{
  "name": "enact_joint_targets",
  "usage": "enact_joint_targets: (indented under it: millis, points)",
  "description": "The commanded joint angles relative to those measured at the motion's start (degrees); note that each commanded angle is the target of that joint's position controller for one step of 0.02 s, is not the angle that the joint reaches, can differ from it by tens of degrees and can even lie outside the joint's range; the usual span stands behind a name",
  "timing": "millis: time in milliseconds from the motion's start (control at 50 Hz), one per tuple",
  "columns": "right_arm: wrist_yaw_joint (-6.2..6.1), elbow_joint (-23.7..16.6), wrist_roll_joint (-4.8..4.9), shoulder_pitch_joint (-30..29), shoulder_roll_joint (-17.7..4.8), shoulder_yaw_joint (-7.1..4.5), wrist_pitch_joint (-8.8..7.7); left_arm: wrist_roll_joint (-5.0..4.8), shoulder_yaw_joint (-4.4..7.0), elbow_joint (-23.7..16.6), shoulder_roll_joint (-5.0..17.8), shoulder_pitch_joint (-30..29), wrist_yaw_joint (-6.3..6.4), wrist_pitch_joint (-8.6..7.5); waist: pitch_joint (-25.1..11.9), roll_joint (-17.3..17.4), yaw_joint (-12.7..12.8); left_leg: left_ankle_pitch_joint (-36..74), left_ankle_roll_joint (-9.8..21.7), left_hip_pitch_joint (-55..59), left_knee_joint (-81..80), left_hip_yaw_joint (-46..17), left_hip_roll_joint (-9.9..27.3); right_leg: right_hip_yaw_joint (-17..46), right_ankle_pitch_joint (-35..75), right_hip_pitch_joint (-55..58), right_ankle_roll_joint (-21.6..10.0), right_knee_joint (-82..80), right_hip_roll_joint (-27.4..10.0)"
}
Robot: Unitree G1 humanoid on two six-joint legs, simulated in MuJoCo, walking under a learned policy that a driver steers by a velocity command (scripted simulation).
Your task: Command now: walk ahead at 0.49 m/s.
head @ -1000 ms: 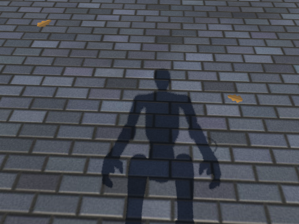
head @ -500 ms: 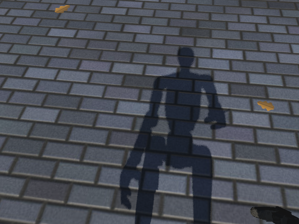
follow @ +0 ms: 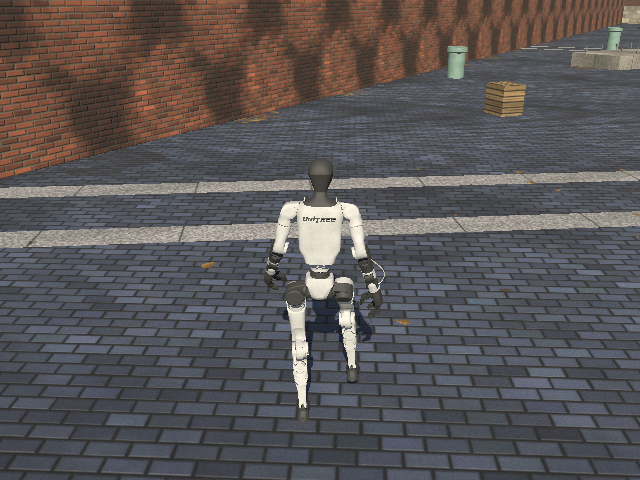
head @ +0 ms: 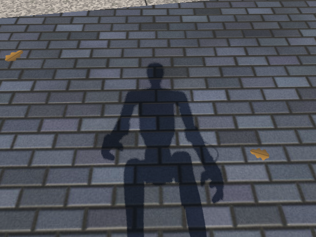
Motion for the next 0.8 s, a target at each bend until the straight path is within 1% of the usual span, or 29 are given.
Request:
enact_joint_targets:
  millis: [20, 60, 100, 120, 140, 160, 180, 200, 220, 240, 260, 280, 300, 320, 360, 400, 460, 520, 580, 600, 640, 660, 680, 700, 720, 740, 760, 780, 800]
  points:
    - [-0.40, -1.1, 0.34, 3.1, -9.3, -1.97, 0.34, -0.46, -0.15, -5.5, 2.5, -8.5, -1.10, -1.18, 5.1, 3.5, -1.1, 8.0, 8.3, -0.9, -3.2, -7.6, 16.9, -1.6, -0.5, -0.3, -0.3, -4.9, 1.7]
    - [-0.47, -0.6, 0.44, 3.9, -9.7, -2.28, 1.04, -0.63, -0.12, -6.7, 3.3, -9.6, -1.80, -1.54, 5.0, 4.2, -0.6, 11.1, 7.8, 3.2, -0.4, -8.3, 18.8, -1.4, -4.9, -0.2, -1.6, -7.1, 2.3]
    - [-0.55, -0.9, 0.49, 2.8, -10.6, -2.64, 1.62, -0.75, 0.46, -6.6, 5.2, -6.7, -2.18, -1.86, 3.0, 6.0, 1.7, 20.4, 6.7, 5.3, 3.8, -8.5, 19.7, -2.5, -9.3, 5.2, -3.3, -8.5, 3.9]
    - [-0.54, -1.3, 0.48, 1.3, -10.8, -2.65, 1.91, -0.69, 1.31, -5.3, 6.8, -1.7, -2.13, -2.00, -0.1, 6.5, 4.9, 30.7, 5.7, 4.9, 9.8, -7.0, 18.3, -4.2, -9.9, 12.8, -4.6, -10.0, 5.7]
    - [-0.53, -1.8, 0.15, 1.0, -9.4, -2.07, 2.10, -0.52, 2.86, -2.4, 9.8, 7.9, -1.73, -2.03, -6.5, 5.8, 9.1, 35.2, 4.1, 0.9, 21.1, -4.5, 15.1, -4.4, -8.6, 26.8, -6.7, -9.7, 6.2]
    - [-0.60, -3.7, -1.11, 1.4, -7.0, -0.89, 1.87, 0.29, 4.12, -0.2, 14.5, 19.3, -1.17, -1.82, -16.2, -0.8, 12.6, 20.3, 1.9, -11.4, 39.7, -1.6, 11.3, 8.7, -7.4, 45.3, -11.0, -7.4, -5.2]
    - [0.12, -3.6, -0.49, 8.3, 0.5, 1.11, 0.47, 0.28, 4.66, 1.3, 17.0, 21.7, -1.52, -1.40, -22.2, -16.3, 8.5, -19.0, -1.4, -34.6, 57.4, -3.2, 0.6, 35.1, -19.2, 62.8, -19.5, -14.3, -16.6]
    - [0.13, -3.0, 1.33, 4.1, -6.5, -0.42, -0.74, 0.11, 2.93, 0.4, 10.4, 20.2, -1.45, -1.50, -18.5, -9.0, 11.0, -21.5, -0.3, -40.9, 63.8, -10.9, 3.3, 35.6, -24.3, 60.2, -17.1, -17.8, -15.3]
    - [0.19, -4.6, 2.71, -1.1, -9.2, -1.30, -1.47, 0.32, 2.15, -0.6, 8.1, 15.4, -1.13, -1.69, -10.6, -6.6, 10.4, -16.0, 0.6, -43.6, 64.2, -10.4, 6.0, 26.0, -20.0, 52.8, -14.4, -18.8, -13.7]
    - [-0.20, -4.9, 2.54, -3.2, -8.7, -1.32, -1.49, 0.59, 1.67, -1.4, 6.9, 11.1, -1.09, -1.85, -7.0, -2.2, 8.5, -10.8, 0.3, -41.2, 61.7, -9.1, 8.9, 19.3, -14.1, 45.2, -13.0, -20.5, -11.7]
    - [-0.52, -4.8, 1.66, -4.5, -8.0, -1.75, -0.96, 0.78, 1.15, -1.6, 4.9, 8.5, -1.21, -2.02, -3.1, -0.6, 7.1, -7.3, 0.0, -39.4, 58.4, -9.0, 10.4, 14.0, -11.2, 39.2, -11.8, -23.0, -9.3]
    - [-0.43, -4.7, 1.54, -2.7, -6.8, -1.86, -0.17, 1.37, 1.07, -1.3, 4.7, 7.3, -1.18, -2.28, -2.6, -3.5, 5.1, -5.1, -0.4, -35.8, 56.9, -9.4, 11.8, 10.8, -9.5, 35.3, -11.6, -24.7, -8.8]
    - [-0.34, -4.3, 1.53, -1.6, -5.5, -1.76, 0.62, 1.43, 1.06, -1.0, 4.1, 6.9, -1.29, -2.47, -1.8, -3.5, 4.4, -4.3, -0.8, -34.1, 55.8, -9.3, 12.3, 8.3, -7.9, 33.0, -11.7, -26.2, -7.9]
    - [-0.25, -4.4, 1.60, -1.5, -4.4, -1.71, 1.27, 1.37, 1.16, -0.4, 4.3, 7.1, -1.24, -2.66, -0.7, -3.2, 3.8, -3.6, -1.2, -34.2, 55.0, -9.1, 12.5, 5.7, -5.9, 31.4, -11.8, -27.3, -7.6]
    - [-0.33, -5.6, 1.43, -3.5, -3.9, -1.83, 2.13, 1.53, 1.55, 0.2, 5.5, 7.5, -0.77, -2.85, 1.1, -1.8, 3.5, -0.1, -1.9, -37.3, 52.3, -9.4, 12.5, 1.4, -1.8, 30.5, -11.8, -28.7, -7.4]
    - [-0.15, -7.0, 0.94, -6.2, -3.6, -1.88, 2.22, 1.65, 1.86, 0.7, 6.3, 8.2, -0.14, -2.69, 2.1, -1.3, 3.9, 5.6, -2.5, -39.6, 46.4, -9.6, 12.2, -2.5, 0.1, 31.0, -11.5, -29.4, -6.8]
    - [0.81, -9.1, 0.59, -11.4, -2.7, -1.50, 1.82, 1.41, 2.00, 0.7, 7.2, 8.3, 0.61, -2.33, 3.3, -1.2, 5.2, 14.4, -2.4, -37.4, 35.2, -5.9, 11.5, -8.2, -0.2, 30.8, -10.0, -30.5, -5.1]
    - [1.84, -12.0, 0.43, -17.7, -1.8, -0.92, 1.74, 0.73, 2.37, 1.8, 8.3, 11.8, 1.16, -1.58, 5.1, 0.1, 7.6, 16.1, -1.6, -38.5, 28.8, -2.9, 10.8, -10.7, 1.1, 35.6, -9.6, -29.9, -6.6]
    - [3.00, -14.8, 0.66, -20.9, -2.3, -1.00, 1.85, 0.00, 2.82, 2.6, 9.0, 13.8, 1.29, -0.09, 5.5, -0.3, 7.8, 11.1, 0.2, -40.9, 25.7, -1.1, 9.8, -12.2, 7.6, 43.3, -8.8, -25.8, -9.1]
    - [3.38, -15.5, 0.76, -20.7, -2.8, -1.26, 1.91, -0.14, 3.02, 2.4, 9.6, 13.2, 1.40, 0.39, 4.9, -0.9, 6.9, 8.7, 1.1, -39.4, 25.1, 0.1, 8.8, -13.0, 14.0, 44.7, -8.2, -23.4, -9.5]
    - [3.74, -15.9, 0.88, -17.2, -5.0, -2.44, 2.26, -0.30, 3.57, 1.5, 11.4, 11.8, 1.85, 1.31, 1.2, -3.2, 3.9, 2.8, 3.2, -32.0, 25.7, 3.6, 5.0, -14.4, 32.5, 46.1, -6.9, -14.9, -9.5]
    - [3.69, -14.9, 1.10, -11.5, -7.0, -3.60, 2.42, -0.28, 3.71, 1.0, 12.0, 11.0, 2.05, 1.87, -2.1, -3.7, 0.5, 1.0, 4.7, -24.5, 25.4, 4.7, 2.6, -15.1, 38.0, 45.0, -6.1, -6.4, -8.7]
    - [3.07, -12.7, 1.24, -2.4, -10.1, -5.46, 2.53, -0.41, 3.49, 0.5, 11.9, 10.0, 2.20, 2.13, -6.8, -2.3, -4.4, 4.1, 6.9, -10.8, 21.4, 3.9, 0.6, -16.1, 34.3, 39.2, -4.1, 6.1, -6.4]
    - [1.62, -11.2, 1.14, 4.9, -15.6, -7.26, 3.18, 1.06, 2.44, -1.0, 9.1, 11.4, 2.10, 1.53, -12.0, 6.8, -5.8, 4.6, 10.5, 6.2, 20.4, -11.8, 10.1, -16.3, 9.1, 23.8, -1.5, 24.8, -2.9]
    - [1.69, -12.9, 0.97, 1.6, -19.2, -7.36, 2.59, 1.26, 0.20, -4.2, 1.7, 15.2, 1.11, -0.64, -18.0, 17.5, 1.1, -5.8, 22.7, 21.7, 10.6, -47.5, 23.2, -6.7, -38.5, 0.3, 1.5, 43.9, 10.8]
    - [1.94, -13.4, 0.35, 3.1, -14.3, -5.84, 2.04, -1.01, 1.11, -5.2, 7.1, 8.9, 0.04, -3.17, -19.4, 10.1, -3.0, -7.8, 20.8, 22.9, 5.5, -49.3, 23.4, 4.1, -38.0, -6.3, -0.3, 47.0, 8.4]
    - [1.83, -13.3, 0.14, 1.0, -11.2, -5.11, 1.37, -2.52, 1.34, -6.5, 8.1, 5.3, -0.43, -4.26, -12.0, 7.7, -2.5, -4.5, 18.1, 17.4, 5.7, -40.1, 21.7, 3.6, -33.2, -9.5, -1.9, 44.5, 5.7]
    - [1.94, -14.0, 0.48, -2.9, -9.4, -4.58, 0.84, -1.61, 1.30, -6.1, 7.7, 5.0, -0.07, -4.60, -6.8, 1.5, 0.4, 1.9, 15.8, 8.1, 5.7, -32.8, 18.9, 3.3, -28.6, -6.8, -2.2, 38.5, 2.8]
    - [1.94, -14.7, 0.42, -6.6, -7.0, -3.86, 0.72, 0.24, 1.91, -5.3, 8.1, 4.3, 0.53, -4.09, -4.0, -0.5, 2.3, 7.3, 13.3, 0.9, 4.8, -26.9, 16.0, 2.8, -25.6, -2.5, -2.3, 33.1, 1.0]
Keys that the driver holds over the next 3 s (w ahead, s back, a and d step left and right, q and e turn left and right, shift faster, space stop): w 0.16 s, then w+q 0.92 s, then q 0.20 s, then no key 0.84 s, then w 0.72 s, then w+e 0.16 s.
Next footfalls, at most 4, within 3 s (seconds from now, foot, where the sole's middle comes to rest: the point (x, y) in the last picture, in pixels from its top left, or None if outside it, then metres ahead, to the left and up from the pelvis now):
0.14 right None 0.27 -0.15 -0.78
0.68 left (129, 231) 0.54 0.11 -0.78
1.18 right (139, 161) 0.89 0.06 -0.78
1.58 left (96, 192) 0.73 0.26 -0.78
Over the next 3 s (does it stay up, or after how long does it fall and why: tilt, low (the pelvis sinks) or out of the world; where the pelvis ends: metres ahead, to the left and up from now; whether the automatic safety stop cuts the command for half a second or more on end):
stays up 1.01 0.39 -0.01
